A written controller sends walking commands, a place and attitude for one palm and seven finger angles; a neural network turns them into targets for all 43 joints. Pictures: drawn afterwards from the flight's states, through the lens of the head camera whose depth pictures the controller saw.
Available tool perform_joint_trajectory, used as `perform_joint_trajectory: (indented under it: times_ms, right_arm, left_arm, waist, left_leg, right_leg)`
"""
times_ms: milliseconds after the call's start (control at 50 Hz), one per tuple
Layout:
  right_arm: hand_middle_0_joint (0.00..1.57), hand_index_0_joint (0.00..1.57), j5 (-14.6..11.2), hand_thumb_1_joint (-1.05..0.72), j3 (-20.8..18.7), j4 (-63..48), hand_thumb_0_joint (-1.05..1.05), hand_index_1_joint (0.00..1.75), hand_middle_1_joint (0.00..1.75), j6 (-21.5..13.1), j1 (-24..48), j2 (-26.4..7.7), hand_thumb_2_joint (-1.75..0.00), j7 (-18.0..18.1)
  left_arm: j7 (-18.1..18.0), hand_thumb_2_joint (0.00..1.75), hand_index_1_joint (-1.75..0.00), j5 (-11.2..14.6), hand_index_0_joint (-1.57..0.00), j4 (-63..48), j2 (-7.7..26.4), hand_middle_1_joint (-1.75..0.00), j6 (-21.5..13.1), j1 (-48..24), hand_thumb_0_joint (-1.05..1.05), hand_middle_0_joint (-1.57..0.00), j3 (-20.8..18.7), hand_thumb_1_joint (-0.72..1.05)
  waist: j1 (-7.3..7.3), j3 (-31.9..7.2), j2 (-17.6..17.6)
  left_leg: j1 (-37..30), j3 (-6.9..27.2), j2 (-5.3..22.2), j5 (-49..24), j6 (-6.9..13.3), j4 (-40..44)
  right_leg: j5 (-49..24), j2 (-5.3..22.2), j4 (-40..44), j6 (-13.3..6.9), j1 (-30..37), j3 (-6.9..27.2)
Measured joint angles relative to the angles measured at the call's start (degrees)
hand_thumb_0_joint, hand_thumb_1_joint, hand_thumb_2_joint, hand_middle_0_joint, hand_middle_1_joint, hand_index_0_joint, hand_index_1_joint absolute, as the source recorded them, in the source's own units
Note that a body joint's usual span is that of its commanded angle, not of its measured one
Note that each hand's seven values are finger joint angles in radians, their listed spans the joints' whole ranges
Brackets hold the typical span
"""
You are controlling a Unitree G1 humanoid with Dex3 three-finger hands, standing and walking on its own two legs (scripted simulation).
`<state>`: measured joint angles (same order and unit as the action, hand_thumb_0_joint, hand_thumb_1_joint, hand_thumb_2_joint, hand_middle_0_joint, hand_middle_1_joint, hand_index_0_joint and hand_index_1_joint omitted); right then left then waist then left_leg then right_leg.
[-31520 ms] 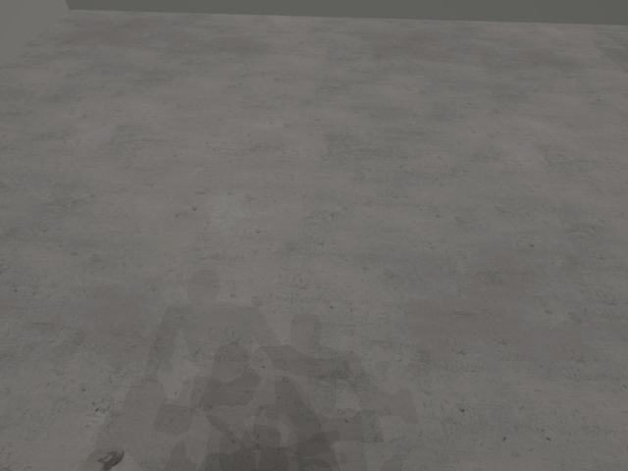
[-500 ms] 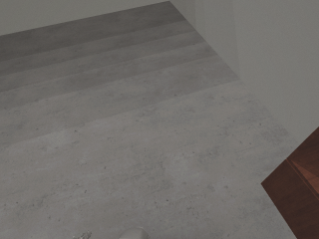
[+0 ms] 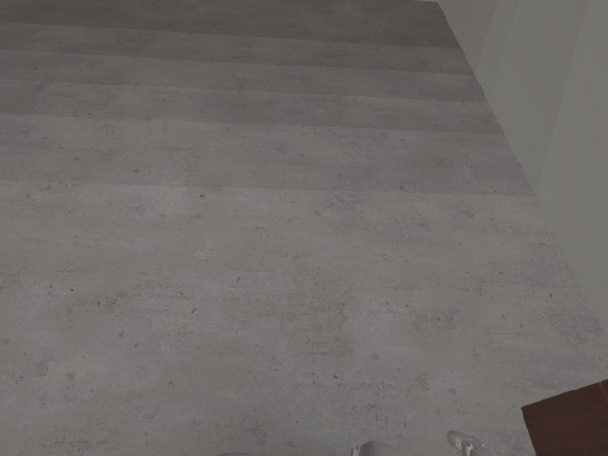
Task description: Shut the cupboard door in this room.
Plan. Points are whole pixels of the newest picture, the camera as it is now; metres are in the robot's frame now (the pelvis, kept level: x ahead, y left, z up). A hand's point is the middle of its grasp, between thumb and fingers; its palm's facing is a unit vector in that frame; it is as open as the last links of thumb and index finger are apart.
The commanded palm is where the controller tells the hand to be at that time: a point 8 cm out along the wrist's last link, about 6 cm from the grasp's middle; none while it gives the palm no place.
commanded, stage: turn or walk to find it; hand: left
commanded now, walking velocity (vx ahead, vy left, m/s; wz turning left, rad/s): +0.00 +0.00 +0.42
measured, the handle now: out of the picture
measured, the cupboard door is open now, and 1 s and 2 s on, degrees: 87 87 87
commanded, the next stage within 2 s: none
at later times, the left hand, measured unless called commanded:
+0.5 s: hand out of the picture +0.07 +0.15 -0.14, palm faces +0.19 -0.94 -0.27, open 7.3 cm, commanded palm none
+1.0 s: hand out of the picture -0.10 +0.20 -0.17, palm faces +0.47 -0.85 -0.25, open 7.4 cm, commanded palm none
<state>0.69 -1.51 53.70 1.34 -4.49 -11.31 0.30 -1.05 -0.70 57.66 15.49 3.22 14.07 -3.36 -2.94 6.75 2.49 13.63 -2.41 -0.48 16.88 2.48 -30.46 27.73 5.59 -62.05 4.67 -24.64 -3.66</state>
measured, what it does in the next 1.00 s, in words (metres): steps on the spot, turning left: right foot, then left foot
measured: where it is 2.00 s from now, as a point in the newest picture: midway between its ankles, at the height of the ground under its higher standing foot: outside the picture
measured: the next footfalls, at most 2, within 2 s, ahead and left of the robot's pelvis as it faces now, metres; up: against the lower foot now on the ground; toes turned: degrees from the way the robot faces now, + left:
right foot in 0.32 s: +0.05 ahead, -0.14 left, +0.00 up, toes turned +3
left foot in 0.80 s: -0.04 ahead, +0.09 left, +0.00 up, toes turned +26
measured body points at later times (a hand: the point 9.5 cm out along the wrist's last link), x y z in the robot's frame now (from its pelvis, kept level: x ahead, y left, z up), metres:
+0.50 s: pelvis +0.00 -0.06 +0.00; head +0.04 -0.08 +0.45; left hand +0.06 +0.20 -0.12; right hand +0.06 -0.31 -0.16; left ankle -0.07 +0.09 -0.64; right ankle +0.01 -0.14 -0.74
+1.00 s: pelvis -0.04 -0.01 +0.01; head -0.02 +0.03 +0.45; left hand -0.13 +0.25 -0.15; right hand +0.18 -0.18 -0.12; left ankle -0.08 +0.07 -0.74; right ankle +0.01 -0.16 -0.66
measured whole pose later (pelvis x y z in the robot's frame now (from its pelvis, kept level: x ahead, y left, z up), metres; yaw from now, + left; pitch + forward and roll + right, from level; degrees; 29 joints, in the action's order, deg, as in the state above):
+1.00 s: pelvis -0.04 -0.01 +0.01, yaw +25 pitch +0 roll -1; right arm 0.8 -2.0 54.1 1.1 -6.4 -11.5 0.4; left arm -0.7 -0.8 57.0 15.8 3.2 13.1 -3.7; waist -2.3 4.8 2.4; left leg 11.9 -1.6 -0.6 14.9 2.7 -27.3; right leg 24.0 5.7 -61.6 5.1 -26.4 -3.0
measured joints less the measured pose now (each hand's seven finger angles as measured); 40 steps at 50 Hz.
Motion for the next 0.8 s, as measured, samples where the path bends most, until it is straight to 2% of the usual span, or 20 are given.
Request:
perform_joint_trajectory:
  times_ms: [60, 140, 240, 300, 320, 340, 360, 400, 460, 520, 620, 720, 780, 800]
  right_arm:
    - [0.20, 0.20, 0.0, -0.90, 0.1, 0.5, 0.01, 0.30, 0.30, -0.1, -1.6, 0.7, -0.90, 0.0]
    - [0.20, 0.20, 0.2, -0.90, -0.3, 1.1, 0.01, 0.30, 0.30, 0.0, -4.0, 1.3, -0.90, -0.2]
    - [0.20, 0.20, 0.6, -0.90, -1.2, 1.9, 0.01, 0.30, 0.30, 0.6, -6.7, 0.9, -0.90, -0.3]
    - [0.20, 0.20, 0.5, -0.90, -1.9, 2.3, 0.01, 0.30, 0.30, 0.9, -8.3, 0.1, -0.90, -0.2]
    - [0.20, 0.20, 0.3, -0.90, -2.1, 2.5, 0.01, 0.30, 0.30, 1.0, -8.9, -0.3, -0.90, -0.2]
    - [0.20, 0.20, 0.1, -0.90, -2.4, 2.8, 0.01, 0.30, 0.30, 1.2, -9.0, -0.9, -0.90, -0.2]
    - [0.20, 0.20, 0.1, -0.90, -2.7, 3.0, 0.01, 0.30, 0.30, 1.6, -9.2, -1.3, -0.90, -0.2]
    - [0.20, 0.20, 0.2, -0.90, -3.2, 3.4, 0.01, 0.30, 0.30, 2.5, -9.5, -1.9, -0.90, -0.2]
    - [0.20, 0.19, 0.4, -0.90, -3.6, 3.6, 0.01, 0.30, 0.30, 2.9, -9.4, -2.8, -0.90, -0.6]
    - [0.20, 0.19, 0.4, -0.90, -3.6, 3.8, 0.01, 0.30, 0.30, 3.1, -9.2, -3.1, -0.90, -0.9]
    - [0.20, 0.19, 0.2, -0.91, -3.0, 4.3, 0.01, 0.30, 0.30, 3.4, -7.6, -3.0, -0.90, -0.9]
    - [0.20, 0.19, -0.2, -0.91, -2.2, 3.5, 0.01, 0.30, 0.30, 2.9, -4.4, -2.6, -0.90, -0.9]
    - [0.20, 0.19, -0.3, -0.91, -1.7, 2.1, 0.01, 0.30, 0.30, 1.8, -2.7, -2.4, -0.90, -0.9]
    - [0.20, 0.19, -0.2, -0.91, -1.6, 1.5, 0.01, 0.30, 0.30, 1.3, -2.4, -2.5, -0.90, -1.0]
  left_arm:
    - [0.2, 0.90, -0.30, 0.0, -0.20, -1.5, -0.1, -0.30, -0.4, -2.0, 0.00, -0.20, 0.0, 0.91]
    - [0.2, 0.90, -0.30, 0.1, -0.20, -3.1, -0.6, -0.30, -0.5, -4.8, 0.00, -0.20, 0.1, 0.91]
    - [0.2, 0.90, -0.30, 0.3, -0.20, -4.8, -2.0, -0.30, -0.9, -7.8, 0.00, -0.20, 0.6, 0.91]
    - [0.2, 0.90, -0.30, 0.5, -0.20, -5.8, -2.9, -0.30, -1.8, -8.7, 0.00, -0.20, 1.1, 0.91]
    - [0.2, 0.90, -0.30, 0.5, -0.20, -6.0, -3.2, -0.30, -2.3, -8.8, 0.00, -0.20, 1.2, 0.91]
    - [0.0, 0.90, -0.30, 0.2, -0.20, -6.0, -3.9, -0.30, -2.8, -8.9, 0.00, -0.20, 1.4, 0.91]
    - [0.0, 0.90, -0.30, 0.1, -0.20, -6.2, -4.4, -0.30, -3.1, -8.7, 0.00, -0.20, 1.7, 0.91]
    - [-0.1, 0.90, -0.30, 0.0, -0.20, -6.6, -5.2, -0.30, -3.3, -7.9, 0.00, -0.21, 1.9, 0.91]
    - [-0.3, 0.90, -0.30, 0.0, -0.21, -6.3, -6.1, -0.30, -3.1, -6.6, 0.00, -0.21, 2.1, 0.91]
    - [-0.3, 0.90, -0.30, -0.1, -0.21, -5.7, -6.4, -0.30, -3.2, -5.1, 0.00, -0.21, 2.1, 0.90]
    - [-0.2, 0.90, -0.30, -0.5, -0.21, -4.5, -5.9, -0.30, -3.3, -2.5, 0.00, -0.21, 1.8, 0.91]
    - [0.0, 0.90, -0.30, -0.8, -0.21, -3.0, -3.8, -0.30, -2.8, -0.4, 0.00, -0.21, 1.1, 0.91]
    - [0.0, 0.90, -0.30, -0.6, -0.21, -2.0, -2.0, -0.30, -2.3, 0.8, 0.00, -0.21, 0.4, 0.91]
    - [0.0, 0.90, -0.30, -0.4, -0.21, -1.8, -1.5, -0.30, -2.1, 1.4, 0.00, -0.21, 0.2, 0.91]
  waist:
    - [0.55, -0.7, -0.4]
    - [1.94, -1.5, -1.0]
    - [4.08, -1.8, -2.3]
    - [5.02, -2.2, -3.1]
    - [5.08, -2.3, -3.5]
    - [5.29, -2.0, -4.6]
    - [5.55, -1.9, -5.1]
    - [5.52, -1.9, -4.9]
    - [5.64, -1.6, -5.0]
    - [5.45, -1.3, -4.6]
    - [4.03, -1.0, -3.2]
    - [2.15, -0.5, -1.8]
    - [1.51, -0.7, -0.9]
    - [1.41, -1.2, -0.9]
  left_leg:
    - [-1.0, 1.1, -0.5, -1.7, 0.2, 2.8]
    - [-1.2, 2.8, -1.0, -2.8, 0.0, 4.1]
    - [0.2, 4.9, -1.3, -2.7, -1.0, 2.9]
    - [1.9, 6.2, -1.9, -1.8, -2.1, 0.5]
    - [2.7, 6.7, -2.2, -1.2, -2.6, -1.0]
    - [3.8, 7.1, -1.9, 0.8, -2.9, -3.9]
    - [5.5, 7.0, -2.1, 5.3, -3.2, -8.6]
    - [9.3, 5.9, -2.7, 10.3, -3.6, -20.5]
    - [13.1, 4.5, -1.3, 8.1, -4.6, -33.0]
    - [13.9, 4.0, 0.6, 5.9, -5.7, -36.2]
    - [11.1, 3.1, 2.5, 7.8, -6.6, -29.3]
    - [6.6, 0.5, 2.6, 9.6, -5.9, -17.9]
    - [2.3, -1.7, 2.1, 4.6, -5.1, -6.9]
    - [0.6, -2.0, 2.1, 1.6, -3.6, -2.7]
  right_leg:
    - [-3.0, 0.1, 0.3, 0.6, -1.6, 1.7]
    - [-3.6, -0.1, 4.6, 1.1, -1.2, 2.5]
    - [-2.8, -1.9, 15.3, 0.6, 2.6, 2.1]
    - [-7.9, -3.3, 26.0, -0.1, 7.3, 1.2]
    - [-10.9, -3.5, 29.8, -1.2, 9.0, 0.7]
    - [-11.3, -3.9, 29.8, -3.0, 9.2, -0.1]
    - [-10.7, -3.7, 29.2, -4.6, 9.2, -0.8]
    - [-9.8, -2.8, 29.1, -6.2, 9.7, -1.7]
    - [-10.5, -1.8, 31.1, -6.5, 11.2, -3.3]
    - [-11.0, -0.9, 32.4, -6.5, 12.2, -4.9]
    - [-11.1, 0.6, 32.8, -6.3, 12.6, -7.3]
    - [-10.5, 2.1, 31.2, -5.2, 11.9, -9.8]
    - [-9.3, 3.3, 28.3, -3.9, 10.7, -11.4]
    - [-8.3, 3.6, 26.2, -3.3, 9.7, -11.9]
